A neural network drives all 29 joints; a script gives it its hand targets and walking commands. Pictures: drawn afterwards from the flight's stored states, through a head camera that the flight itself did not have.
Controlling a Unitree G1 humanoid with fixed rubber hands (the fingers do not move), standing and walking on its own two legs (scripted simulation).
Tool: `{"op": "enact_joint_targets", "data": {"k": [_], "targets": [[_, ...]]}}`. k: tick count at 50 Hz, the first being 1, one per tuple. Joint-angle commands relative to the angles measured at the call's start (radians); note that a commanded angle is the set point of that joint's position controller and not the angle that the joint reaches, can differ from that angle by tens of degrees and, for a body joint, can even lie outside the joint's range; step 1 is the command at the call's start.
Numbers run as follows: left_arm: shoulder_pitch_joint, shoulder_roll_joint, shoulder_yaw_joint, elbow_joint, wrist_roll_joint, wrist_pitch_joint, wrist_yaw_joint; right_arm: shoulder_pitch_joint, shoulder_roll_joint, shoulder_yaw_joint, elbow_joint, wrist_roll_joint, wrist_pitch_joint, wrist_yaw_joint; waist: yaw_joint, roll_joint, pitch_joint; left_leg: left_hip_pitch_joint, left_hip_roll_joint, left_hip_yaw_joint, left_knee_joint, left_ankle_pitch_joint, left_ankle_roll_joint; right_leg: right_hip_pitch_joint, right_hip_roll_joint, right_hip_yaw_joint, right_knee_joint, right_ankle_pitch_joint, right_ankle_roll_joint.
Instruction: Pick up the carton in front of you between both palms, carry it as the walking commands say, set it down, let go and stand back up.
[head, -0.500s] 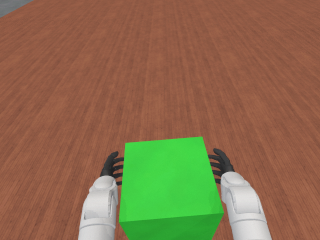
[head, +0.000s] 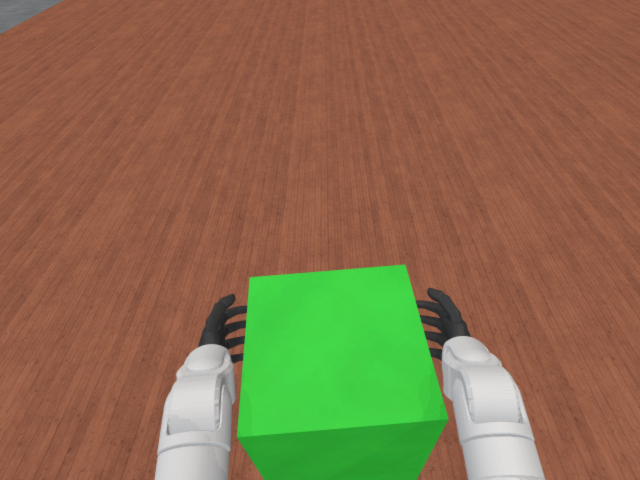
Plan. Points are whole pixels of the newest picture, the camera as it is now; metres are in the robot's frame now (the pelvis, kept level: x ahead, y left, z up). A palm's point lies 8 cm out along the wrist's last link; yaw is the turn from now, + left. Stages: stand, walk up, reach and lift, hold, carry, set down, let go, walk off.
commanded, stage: carry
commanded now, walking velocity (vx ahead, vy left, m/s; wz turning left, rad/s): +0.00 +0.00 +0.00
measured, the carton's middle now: (336, 382) +0.28 +0.00 -0.05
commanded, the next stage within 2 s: hold in 0.26 s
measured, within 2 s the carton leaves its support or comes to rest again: neither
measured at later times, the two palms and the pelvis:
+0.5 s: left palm (247, 345) +0.29 +0.11 +0.04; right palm (497, 378) +0.24 -0.18 +0.04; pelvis -0.01 +0.01 +0.01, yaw -9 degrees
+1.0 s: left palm (240, 340) +0.33 +0.13 -0.01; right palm (455, 363) +0.29 -0.16 -0.01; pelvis -0.04 +0.07 -0.02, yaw -11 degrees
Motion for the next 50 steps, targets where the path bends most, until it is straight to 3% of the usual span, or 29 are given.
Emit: {"op": "enact_joint_targets", "data": {"k": [1,13,14,15,16,17,18,19,20,25,28,33,37,39,43,47,50], "targets": [[-0.42,-0.877,-0.564,-0.065,-0.246,-0.034,-0.233,-0.441,0.888,0.552,-0.076,0.242,-0.037,0.217,0.001,0.004,-0.237,0.18,0.082,-0.104,-0.034,0.186,0.002,-0.003,-0.128,0.114,-0.106,0.262,-0.002],[-0.424,-0.879,-0.561,-0.062,-0.246,-0.033,-0.236,-0.441,0.891,0.548,-0.072,0.238,-0.034,0.218,0.001,0.002,-0.231,0.179,0.081,-0.098,-0.034,0.174,-0.003,-0.006,-0.129,0.115,-0.111,0.272,-0.005],[-0.315,-0.89,-0.539,-0.09,-0.232,-0.033,-0.235,-0.359,0.906,0.523,-0.038,0.231,-0.045,0.222,0.033,-0.097,-0.091,0.451,-0.214,-0.24,-0.063,0.326,0.03,-0.031,0.045,0.315,-0.192,0.591,-0.001],[-0.349,-0.85,-0.536,-0.119,-0.235,-0.046,-0.232,-0.352,0.894,0.513,-0.07,0.205,-0.069,0.211,-0.004,-0.079,-0.158,0.472,-0.191,-0.276,-0.07,0.413,0.034,0.03,0.067,0.317,-0.164,0.715,0.016],[-0.368,-0.825,-0.553,-0.14,-0.244,-0.052,-0.242,-0.288,0.862,0.468,-0.02,0.167,-0.077,0.189,-0.027,-0.058,-0.163,0.383,-0.193,-0.275,-0.079,0.418,0.022,0.194,0.073,0.325,-0.195,0.65,0.005],[-0.388,-0.835,-0.562,-0.145,-0.246,-0.059,-0.249,-0.323,0.853,0.464,-0.039,0.157,-0.089,0.186,-0.012,-0.039,-0.163,0.364,-0.196,-0.273,-0.102,0.361,0.011,0.217,0.07,0.314,-0.187,0.65,0.018],[-0.415,-0.84,-0.572,-0.132,-0.252,-0.064,-0.252,-0.34,0.858,0.452,-0.03,0.157,-0.095,0.184,-0.03,-0.021,-0.165,0.345,-0.204,-0.268,-0.112,0.341,0.005,0.256,0.072,0.307,-0.188,0.659,0.023],[-0.429,-0.834,-0.573,-0.12,-0.256,-0.07,-0.258,-0.349,0.867,0.448,-0.017,0.156,-0.1,0.182,-0.036,-0.044,-0.16,0.341,-0.205,-0.264,-0.118,0.294,0.003,0.27,0.075,0.3,-0.206,0.571,0.02],[-0.42,-0.842,-0.574,-0.114,-0.251,-0.073,-0.258,-0.378,0.877,0.474,-0.038,0.166,-0.101,0.188,-0.02,-0.027,-0.149,0.337,-0.212,-0.259,-0.128,0.261,0.0,0.263,0.074,0.298,-0.204,0.556,0.028],[-0.386,-0.886,-0.493,-0.015,-0.187,-0.067,-0.248,-0.497,0.916,0.535,-0.042,0.226,-0.081,0.236,0.049,-0.045,-0.113,0.354,-0.225,-0.259,-0.147,0.158,0.019,0.202,0.083,0.288,-0.216,0.418,0.054],[-0.396,-0.906,-0.459,0.035,-0.165,-0.063,-0.251,-0.52,0.919,0.515,0.007,0.227,-0.073,0.259,0.056,-0.038,-0.076,0.394,-0.219,-0.255,-0.157,0.118,0.02,0.132,0.086,0.283,-0.235,0.323,0.049],[-0.548,-0.961,-0.434,0.105,-0.167,-0.058,-0.262,-0.612,0.89,0.409,0.131,0.175,-0.092,0.289,0.008,0.001,-0.019,0.459,-0.201,-0.251,-0.156,0.007,0.001,-0.014,0.096,0.265,-0.257,0.083,0.004],[-0.74,-1.049,-0.352,0.269,-0.143,-0.091,-0.273,-0.79,0.849,0.255,0.317,0.085,-0.158,0.334,-0.038,0.033,-0.005,0.432,-0.178,-0.268,-0.135,-0.173,-0.014,-0.101,0.107,0.242,-0.203,-0.085,-0.033],[-0.805,-1.047,-0.264,0.361,-0.105,-0.116,-0.258,-0.876,0.811,0.155,0.402,0.029,-0.199,0.349,-0.047,0.045,-0.002,0.403,-0.166,-0.3,-0.127,-0.247,-0.017,-0.132,0.117,0.236,-0.149,-0.099,-0.043],[-0.835,-0.925,-0.048,0.473,0.013,-0.173,-0.175,-0.936,0.679,-0.035,0.53,-0.098,-0.263,0.341,-0.024,0.039,0.028,0.331,-0.151,-0.33,-0.07,-0.291,-0.018,-0.254,0.118,0.243,-0.045,-0.1,-0.052],[-0.8,-0.791,0.1,0.49,0.108,-0.247,-0.11,-0.908,0.548,-0.146,0.598,-0.18,-0.324,0.316,0.011,0.011,-0.002,0.225,-0.166,-0.325,0.007,-0.193,-0.03,-0.359,0.122,0.241,0.037,-0.039,-0.039],[-0.781,-0.776,0.096,0.482,0.111,-0.334,-0.087,-0.893,0.505,-0.149,0.614,-0.185,-0.4,0.316,0.009,0.003,-0.101,0.146,-0.175,-0.315,0.094,-0.062,-0.043,-0.458,0.135,0.238,0.11,0.039,-0.032]]}}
